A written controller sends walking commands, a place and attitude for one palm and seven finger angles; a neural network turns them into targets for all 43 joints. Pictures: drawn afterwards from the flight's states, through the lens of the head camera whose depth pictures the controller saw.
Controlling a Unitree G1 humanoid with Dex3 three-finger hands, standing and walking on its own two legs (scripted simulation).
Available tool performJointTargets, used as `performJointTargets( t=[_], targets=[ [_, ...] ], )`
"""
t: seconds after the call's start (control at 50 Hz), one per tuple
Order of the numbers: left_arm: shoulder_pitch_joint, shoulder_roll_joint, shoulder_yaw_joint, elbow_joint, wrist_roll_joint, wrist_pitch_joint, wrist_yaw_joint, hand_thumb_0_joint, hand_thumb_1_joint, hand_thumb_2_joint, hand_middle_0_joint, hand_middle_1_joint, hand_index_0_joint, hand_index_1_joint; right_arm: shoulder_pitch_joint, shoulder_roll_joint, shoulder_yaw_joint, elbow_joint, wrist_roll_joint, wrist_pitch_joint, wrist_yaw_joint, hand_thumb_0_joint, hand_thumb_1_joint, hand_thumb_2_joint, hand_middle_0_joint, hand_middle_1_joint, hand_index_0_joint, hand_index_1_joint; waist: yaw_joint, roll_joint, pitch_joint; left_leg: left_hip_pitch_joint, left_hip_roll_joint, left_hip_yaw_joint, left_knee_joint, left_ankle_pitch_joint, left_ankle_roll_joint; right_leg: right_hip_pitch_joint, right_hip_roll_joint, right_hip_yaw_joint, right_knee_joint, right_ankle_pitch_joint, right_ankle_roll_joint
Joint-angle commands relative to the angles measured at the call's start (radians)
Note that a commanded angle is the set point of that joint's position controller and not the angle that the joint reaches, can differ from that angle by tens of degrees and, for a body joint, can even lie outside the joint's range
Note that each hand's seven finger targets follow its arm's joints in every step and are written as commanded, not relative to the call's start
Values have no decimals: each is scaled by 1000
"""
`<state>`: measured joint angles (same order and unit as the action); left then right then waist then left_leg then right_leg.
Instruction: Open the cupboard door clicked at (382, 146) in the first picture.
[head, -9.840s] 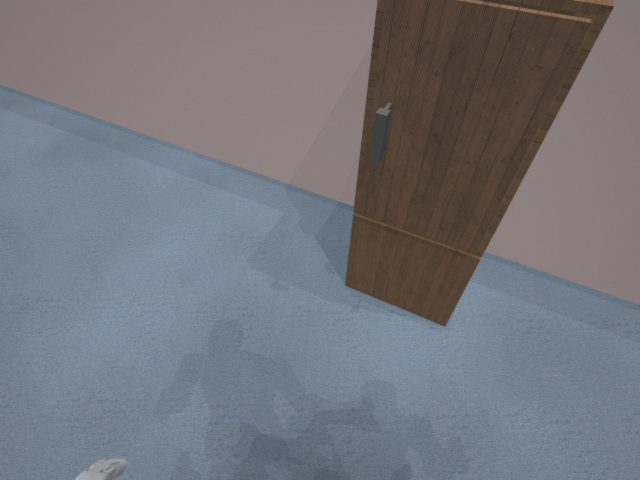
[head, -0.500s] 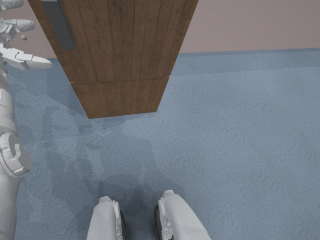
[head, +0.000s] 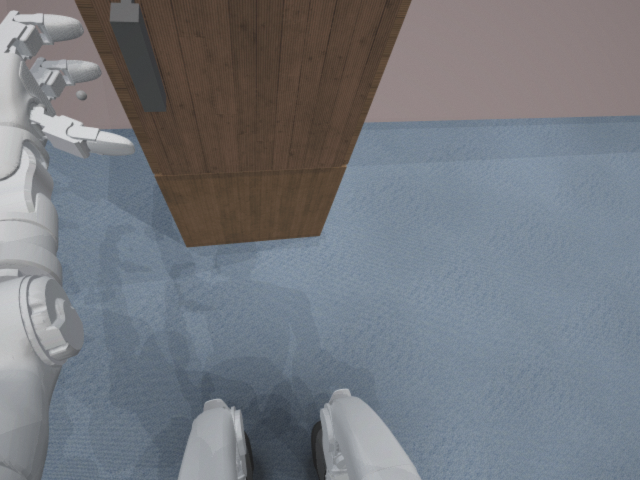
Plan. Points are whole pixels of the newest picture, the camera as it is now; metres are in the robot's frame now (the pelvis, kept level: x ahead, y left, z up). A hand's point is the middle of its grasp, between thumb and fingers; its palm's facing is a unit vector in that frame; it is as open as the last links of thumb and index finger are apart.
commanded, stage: move the hooked fingers beside the handle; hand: left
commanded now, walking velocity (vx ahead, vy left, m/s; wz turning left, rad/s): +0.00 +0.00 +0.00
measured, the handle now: (142, 50) +0.61 +0.15 +0.07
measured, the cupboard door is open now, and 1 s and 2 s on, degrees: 0 0 0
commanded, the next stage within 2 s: slide the fingers in behind the handle in 0.10 s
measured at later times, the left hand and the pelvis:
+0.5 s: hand (94, 96) +0.55 +0.20 +0.07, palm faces +0.03 -1.00 +0.00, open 14.0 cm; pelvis +0.00 +0.00 +0.00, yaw +0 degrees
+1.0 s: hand (131, 91) +0.55 +0.16 +0.07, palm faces +0.04 -1.00 -0.02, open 14.0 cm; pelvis +0.00 -0.01 +0.00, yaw +0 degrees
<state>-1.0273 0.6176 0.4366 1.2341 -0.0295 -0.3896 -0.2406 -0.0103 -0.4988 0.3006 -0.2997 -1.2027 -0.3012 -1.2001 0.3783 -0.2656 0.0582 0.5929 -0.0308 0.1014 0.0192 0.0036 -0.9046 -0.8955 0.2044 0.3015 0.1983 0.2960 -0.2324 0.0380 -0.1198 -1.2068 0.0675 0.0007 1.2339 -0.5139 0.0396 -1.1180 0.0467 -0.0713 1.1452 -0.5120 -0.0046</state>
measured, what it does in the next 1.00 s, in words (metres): stands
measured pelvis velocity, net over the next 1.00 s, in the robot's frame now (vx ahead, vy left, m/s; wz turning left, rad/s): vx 0.00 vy -0.01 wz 0.00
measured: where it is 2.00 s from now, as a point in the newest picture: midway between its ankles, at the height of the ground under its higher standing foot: outside the picture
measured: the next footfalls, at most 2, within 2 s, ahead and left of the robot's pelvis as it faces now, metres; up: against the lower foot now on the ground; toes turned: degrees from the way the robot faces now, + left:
none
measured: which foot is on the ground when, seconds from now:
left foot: down 0.00-1.00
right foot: down 0.00-1.00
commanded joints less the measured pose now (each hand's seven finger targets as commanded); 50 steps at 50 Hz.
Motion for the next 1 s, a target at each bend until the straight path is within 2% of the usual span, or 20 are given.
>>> performJointTargets(
  t=[0.0,0.04,0.12,0.18,0.26,0.3,0.42,0.44,0.48,0.5,0.58,0.6,0.66,0.7,0.76,0.82,0.86,0.9,0.94,0.98],
  targets=[
    [-458,263,23,-217,-21,-68,-2,0,-500,300,-300,-1200,-300,-1200,220,-204,-72,-10,-1,2,-15,0,-900,-900,200,300,200,300,-10,179,-544,533,-16,-90,-103,460,-5,133,24,31,-125,328,-16],
    [-473,285,36,-240,-23,-71,-5,0,-500,300,-300,-1200,-300,-1200,224,-204,-70,-11,-1,1,-20,0,-900,-900,200,300,200,300,-6,199,-564,545,-16,-91,-103,475,-4,142,24,33,-119,343,-19],
    [-487,245,-1,-214,-25,-60,-14,0,-500,300,-300,-1200,-300,-1200,219,-201,-69,3,1,-5,-23,0,-900,-900,200,300,200,300,-24,198,-539,540,-15,-92,-102,441,-4,110,25,32,-131,311,-16],
    [-476,309,43,-182,-29,-48,-20,0,-500,300,-300,-1200,-300,-1200,225,-207,-65,3,2,-10,-29,0,-900,-900,200,300,200,300,-19,169,-534,482,-16,-83,-92,418,4,145,25,39,-131,316,-14],
    [-465,271,18,-215,-29,-52,-27,0,-500,300,-300,-1200,-300,-1200,229,-203,-68,1,0,-13,-25,0,-900,-900,200,300,200,300,-8,219,-565,541,-14,-93,-99,462,-5,124,25,29,-121,329,-20],
    [-449,210,-18,-215,-38,-49,-28,0,-500,300,-300,-1200,-300,-1200,225,-198,-70,3,0,-14,-20,0,-900,-900,200,300,200,300,-12,225,-555,563,-14,-94,-103,465,-7,101,25,25,-128,320,-20],
    [-473,221,2,-192,-30,-42,15,0,-500,300,-300,-1200,-300,-1200,233,-203,-70,7,-3,-18,-19,0,-900,-900,200,300,200,300,-21,171,-510,507,-16,-94,-111,397,-3,99,25,25,-136,273,-17],
    [-500,234,8,-211,-25,-53,25,0,-500,300,-300,-1200,-300,-1200,236,-203,-70,10,-7,-20,-19,0,-900,-900,200,300,200,300,-23,197,-513,526,-15,-99,-110,410,-3,83,25,23,-130,275,-20],
    [-503,212,-10,-225,-11,-66,39,0,-500,300,-300,-1200,-300,-1200,233,-200,-72,7,-10,-22,-14,0,-900,-900,200,300,200,300,-18,208,-541,546,-15,-104,-109,421,-8,75,23,22,-123,272,-21],
    [-508,175,-35,-215,-9,-68,45,0,-500,300,-300,-1200,-300,-1200,231,-197,-73,10,-10,-23,-12,0,-900,-900,200,300,200,300,-30,214,-528,557,-14,-105,-108,419,-9,52,22,19,-125,267,-21],
    [-504,173,-21,-227,-8,-74,65,0,-500,300,-300,-1200,-300,-1200,236,-198,-77,10,-16,-21,-6,0,-900,-900,200,300,200,300,-21,224,-571,581,-15,-105,-103,467,-12,72,22,20,-118,303,-21],
    [-471,178,-13,-193,-4,-65,69,0,-500,300,-300,-1200,-300,-1200,241,-198,-78,11,-13,-19,-5,0,-900,-900,200,300,200,300,-17,188,-553,556,-16,-102,-105,457,-11,90,23,19,-121,305,-20],
    [-492,161,-30,-188,3,-56,81,0,-500,300,-300,-1200,-300,-1200,241,-197,-75,6,-14,-17,-3,0,-900,-900,200,300,200,300,-29,181,-535,542,-16,-102,-106,441,-9,77,22,18,-119,298,-18],
    [-492,186,-6,-227,2,-67,90,0,-500,300,-300,-1200,-300,-1200,240,-197,-77,0,-17,-17,-1,0,-900,-900,200,300,200,300,-12,199,-569,555,-18,-99,-108,457,-10,104,23,22,-118,313,-20],
    [-486,114,-45,-219,-1,-80,99,0,-500,300,-300,-1200,-300,-1200,240,-188,-81,7,-17,-19,5,0,-900,-900,200,300,200,300,-21,184,-562,567,-18,-99,-103,469,-12,88,24,19,-117,321,-18],
    [-484,148,-18,-208,0,-76,111,0,-500,300,-300,-1200,-300,-1200,245,-191,-80,5,-17,-18,4,0,-900,-900,200,300,200,300,-19,154,-550,514,-24,-87,-106,441,-6,136,25,28,-123,331,-16],
    [-488,118,-43,-204,9,-81,114,0,-500,300,-300,-1200,-300,-1200,245,-187,-82,8,-18,-17,5,0,-900,-900,200,300,200,300,-24,178,-555,541,-23,-91,-102,465,-10,108,21,25,-117,339,-18],
    [-503,111,-46,-211,7,-83,123,0,-500,300,-300,-1200,-300,-1200,245,-187,-81,10,-19,-18,8,0,-900,-900,200,300,200,300,-29,158,-543,522,-24,-88,-101,436,-6,115,23,27,-122,325,-15],
    [-493,122,-32,-211,6,-88,127,0,-500,300,-300,-1200,-300,-1200,250,-188,-81,9,-21,-19,7,0,-900,-900,200,300,200,300,-22,162,-554,525,-25,-90,-103,450,-7,126,24,26,-116,337,-20],
    [-485,90,-53,-197,9,-89,129,0,-500,300,-300,-1200,-300,-1200,245,-183,-84,13,-20,-19,11,0,-900,-900,200,300,200,300,-20,176,-549,537,-25,-90,-102,453,-11,110,22,23,-118,333,-19]
  ],
)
